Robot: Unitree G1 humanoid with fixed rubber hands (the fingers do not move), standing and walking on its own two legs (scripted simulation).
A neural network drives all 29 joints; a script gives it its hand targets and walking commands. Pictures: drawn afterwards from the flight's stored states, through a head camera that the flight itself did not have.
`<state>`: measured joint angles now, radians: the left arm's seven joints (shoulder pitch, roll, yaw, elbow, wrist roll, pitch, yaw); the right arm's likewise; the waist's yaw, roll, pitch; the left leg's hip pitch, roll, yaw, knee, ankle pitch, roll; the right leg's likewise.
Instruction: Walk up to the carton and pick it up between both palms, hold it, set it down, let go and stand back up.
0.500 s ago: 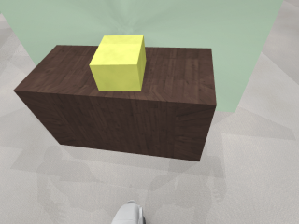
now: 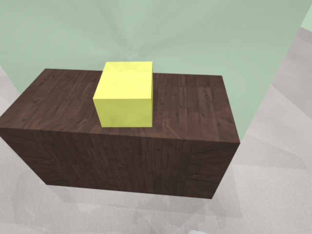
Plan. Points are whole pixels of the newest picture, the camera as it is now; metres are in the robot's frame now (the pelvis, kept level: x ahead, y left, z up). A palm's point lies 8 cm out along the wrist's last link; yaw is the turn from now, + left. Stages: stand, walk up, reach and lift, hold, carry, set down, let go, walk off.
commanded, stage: walk up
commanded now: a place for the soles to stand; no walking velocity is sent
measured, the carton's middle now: (128, 92) +0.74 +0.13 -0.08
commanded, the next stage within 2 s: none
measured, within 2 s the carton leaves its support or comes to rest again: neither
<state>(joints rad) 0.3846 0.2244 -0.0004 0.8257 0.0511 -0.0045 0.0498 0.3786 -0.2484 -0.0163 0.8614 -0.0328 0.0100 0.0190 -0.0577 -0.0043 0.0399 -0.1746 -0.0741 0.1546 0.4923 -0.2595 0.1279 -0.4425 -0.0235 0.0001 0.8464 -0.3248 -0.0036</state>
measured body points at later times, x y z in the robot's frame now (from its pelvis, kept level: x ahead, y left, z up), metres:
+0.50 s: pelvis +0.11 +0.08 +0.00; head +0.14 +0.06 +0.44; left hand +0.12 +0.32 -0.13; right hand +0.21 -0.18 -0.15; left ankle +0.21 +0.25 -0.70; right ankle +0.09 -0.09 -0.73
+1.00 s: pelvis +0.09 +0.14 -0.01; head +0.09 +0.13 +0.44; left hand +0.14 +0.40 -0.14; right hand +0.16 -0.11 -0.15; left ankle +0.20 +0.24 -0.73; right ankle +0.09 +0.05 -0.73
